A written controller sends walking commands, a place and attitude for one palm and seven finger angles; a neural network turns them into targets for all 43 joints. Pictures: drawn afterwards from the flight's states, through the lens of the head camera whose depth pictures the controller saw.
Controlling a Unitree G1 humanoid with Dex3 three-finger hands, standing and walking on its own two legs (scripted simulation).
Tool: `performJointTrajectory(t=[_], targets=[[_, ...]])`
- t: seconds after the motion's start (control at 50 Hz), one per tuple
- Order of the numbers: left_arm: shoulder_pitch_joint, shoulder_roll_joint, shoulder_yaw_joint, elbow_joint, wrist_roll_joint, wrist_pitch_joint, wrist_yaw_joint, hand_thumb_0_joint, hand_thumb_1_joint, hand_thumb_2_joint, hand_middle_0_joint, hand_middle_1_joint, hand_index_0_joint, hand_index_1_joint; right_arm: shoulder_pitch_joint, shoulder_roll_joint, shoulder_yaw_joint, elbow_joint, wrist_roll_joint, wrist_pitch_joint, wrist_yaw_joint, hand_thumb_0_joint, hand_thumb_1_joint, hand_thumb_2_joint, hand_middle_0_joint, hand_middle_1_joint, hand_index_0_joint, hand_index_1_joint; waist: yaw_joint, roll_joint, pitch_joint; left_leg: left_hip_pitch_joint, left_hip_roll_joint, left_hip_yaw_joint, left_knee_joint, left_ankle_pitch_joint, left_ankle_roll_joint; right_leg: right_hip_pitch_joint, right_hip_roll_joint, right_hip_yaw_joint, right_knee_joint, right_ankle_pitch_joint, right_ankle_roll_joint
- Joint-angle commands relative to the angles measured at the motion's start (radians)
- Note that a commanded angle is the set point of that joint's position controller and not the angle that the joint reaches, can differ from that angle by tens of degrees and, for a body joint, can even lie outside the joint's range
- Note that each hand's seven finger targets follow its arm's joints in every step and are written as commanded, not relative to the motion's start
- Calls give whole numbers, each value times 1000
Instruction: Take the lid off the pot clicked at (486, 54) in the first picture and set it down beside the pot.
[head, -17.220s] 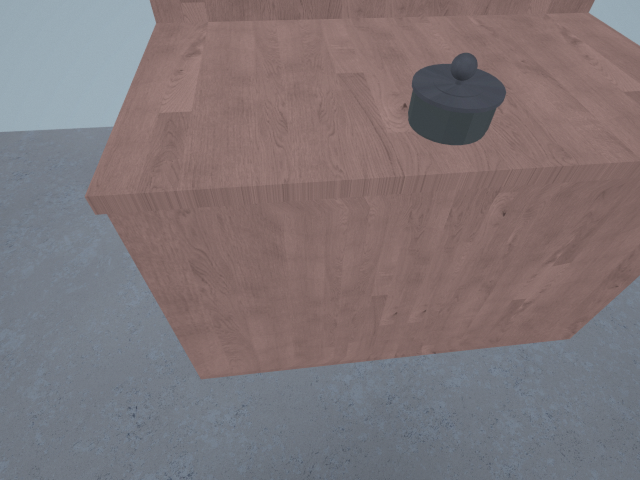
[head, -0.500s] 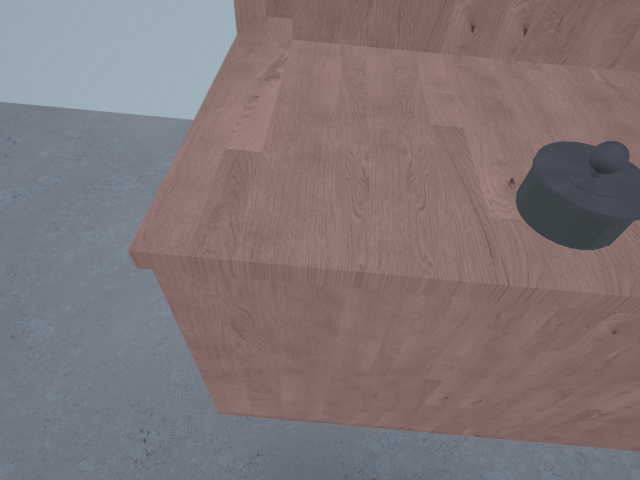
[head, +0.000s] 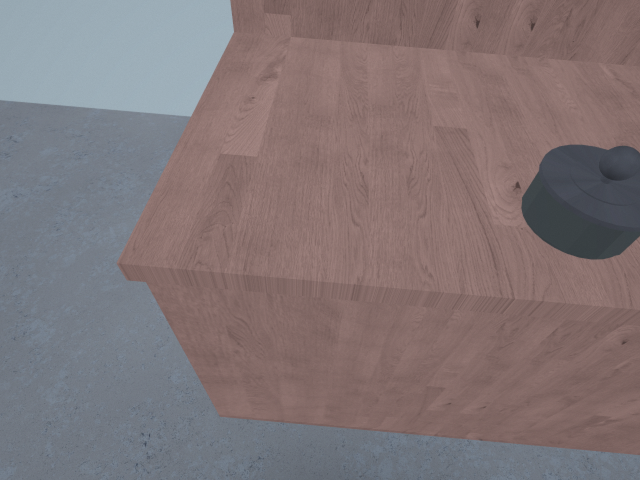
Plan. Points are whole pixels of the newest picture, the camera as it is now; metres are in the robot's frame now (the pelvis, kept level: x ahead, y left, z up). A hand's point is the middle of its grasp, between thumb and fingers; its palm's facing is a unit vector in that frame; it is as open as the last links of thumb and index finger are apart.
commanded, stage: shuffle to correct the standing spot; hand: left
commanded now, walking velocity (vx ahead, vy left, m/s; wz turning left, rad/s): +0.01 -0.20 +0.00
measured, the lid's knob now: (620, 163) +0.49 -0.35 +0.17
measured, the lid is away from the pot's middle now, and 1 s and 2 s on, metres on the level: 0.00 0.00 0.00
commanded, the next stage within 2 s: none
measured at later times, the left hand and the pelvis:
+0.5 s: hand out of the picture +0.00 +0.10 -0.18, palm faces +0.04 -0.99 -0.17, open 7.4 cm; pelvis +0.01 -0.06 +0.00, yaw +1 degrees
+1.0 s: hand out of the picture +0.02 +0.06 -0.19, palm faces +0.02 -0.99 -0.16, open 7.4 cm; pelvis -0.01 -0.12 -0.01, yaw +1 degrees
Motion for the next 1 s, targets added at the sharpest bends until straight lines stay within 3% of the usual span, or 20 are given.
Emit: performJointTrajectory(t=[0.0,0.16,0.24,0.28,0.46,0.54,0.56,0.64,0.66,0.7,0.76,0.82,0.84,0.86,0.88,0.9,0.92,0.94,0.96,0.98], targets=[[114,48,10,-6,-1,1,7,0,900,900,-200,-300,-200,-300,96,-102,-21,-2,0,-11,-9,0,-900,-900,200,300,200,300,-10,36,45,24,266,-239,-88,345,-53,-74,-51,27,-12,90,-45],[79,60,18,-25,-2,12,8,0,900,900,-200,-300,-200,-300,75,-106,-34,-12,-6,4,-15,0,-900,-900,200,300,200,300,-17,33,25,7,282,-243,-33,412,-35,-52,-41,16,-1,138,-45],[71,61,21,-31,-1,15,7,0,900,900,-200,-300,-200,-300,59,-114,-39,-12,-8,10,-18,0,-900,-900,200,300,200,300,-19,83,4,16,293,-242,-23,406,-28,-58,-40,14,7,132,-44],[62,65,25,-41,0,17,7,0,900,900,-200,-300,-200,-300,56,-125,-45,-17,-8,15,-20,0,-900,-900,200,300,200,300,-21,62,-3,12,297,-236,1,446,-25,-46,-40,11,10,168,-48],[46,88,32,-77,6,24,3,0,900,900,-200,-300,-200,-300,34,-136,-55,-34,-11,33,-18,0,-900,-900,200,300,200,300,-28,10,-10,-43,279,-190,50,310,-40,-20,-44,37,11,271,-74],[39,102,35,-95,8,25,2,0,900,900,-200,-300,-200,-300,21,-138,-55,-41,-12,40,-17,0,-900,-900,200,300,200,300,-31,29,-15,-71,268,-162,72,242,-53,-19,-50,61,10,302,-80],[40,111,36,-100,9,25,0,0,900,900,-200,-300,-200,-300,21,-141,-58,-45,-11,42,-16,0,-900,-900,200,300,200,300,-30,-8,-15,-79,266,-151,87,223,-55,-8,-51,64,5,324,-81],[33,136,41,-118,11,25,1,0,900,900,-200,-300,-200,-300,16,-133,-56,-53,-9,48,-14,0,-900,-900,200,300,200,300,-37,-28,-24,-115,221,-80,153,127,-85,13,-89,118,-18,445,-84],[32,147,45,-126,12,26,0,0,900,900,-200,-300,-200,-300,24,-129,-58,-52,-8,50,-14,0,-900,-900,200,300,200,300,-35,-74,-20,-128,211,-52,182,84,-91,25,-100,131,-33,479,-84],[23,165,50,-132,14,27,-1,0,900,900,-200,-300,-200,-300,21,-121,-55,-50,-6,52,-13,0,-900,-900,200,300,200,300,-40,-94,-9,-144,184,-4,235,-20,-110,21,-133,158,-60,553,-94],[22,182,61,-147,20,29,-2,0,900,900,-200,-300,-200,-300,17,-112,-58,-46,-6,52,-15,0,-900,-900,200,300,200,300,-33,-92,20,-190,164,46,324,-189,-118,34,-148,183,-106,611,-116],[-6,192,72,-170,25,30,-4,0,900,900,-200,-300,-200,-300,25,-119,-58,-40,-3,52,-20,0,-900,-900,200,300,200,300,-43,-46,28,-196,173,73,349,-215,-116,31,-141,160,-100,747,-125],[-32,197,76,-181,23,29,-5,0,900,900,-200,-300,-200,-300,58,-124,-61,-32,-2,50,-22,0,-900,-900,200,300,200,300,-62,-23,8,-157,178,81,269,-198,-112,34,-128,129,-62,828,-105],[-70,206,81,-197,16,28,-10,0,900,900,-200,-300,-200,-300,122,-137,-70,-15,-2,44,-25,0,-900,-900,200,300,200,300,-96,-11,-4,-61,180,93,123,-122,-96,-6,-86,77,30,914,-44],[-121,206,84,-225,7,25,-12,0,900,900,-200,-300,-200,-300,223,-171,-77,6,-5,39,-36,0,-900,-900,200,300,200,300,-147,33,-38,109,240,32,-60,41,-44,-129,-33,27,219,880,37],[-107,163,78,-242,-11,23,-12,0,900,900,-200,-300,-200,-300,236,-217,-78,-7,-14,36,-42,0,-900,-900,200,300,200,300,-148,301,-64,138,478,-247,-135,303,94,-271,65,-25,576,250,96],[-77,177,81,-239,-13,30,-11,0,900,900,-200,-300,-200,-300,128,-226,-73,-58,-15,43,-36,0,-900,-900,200,300,200,300,-98,352,-42,11,648,-443,-117,455,213,-351,76,81,905,-297,51],[-63,210,86,-231,10,43,-12,0,900,900,-200,-300,-200,-300,-18,-211,-67,-107,-26,33,-21,0,-900,-900,200,300,200,300,-31,232,-7,-159,600,-349,-133,334,183,-312,38,170,986,-273,-15],[-52,202,91,-247,20,58,-18,0,900,900,-200,-300,-200,-300,-115,-204,-64,-155,-33,21,-22,0,-900,-900,200,300,200,300,20,221,8,-237,570,-298,-140,254,139,-306,35,171,1016,-224,-27],[-54,203,89,-251,27,64,-27,0,900,900,-200,-300,-200,-300,-181,-209,-71,-180,-43,16,-16,0,-900,-900,200,300,200,300,58,116,56,-262,527,-248,-100,196,93,-334,23,154,999,-209,-23]])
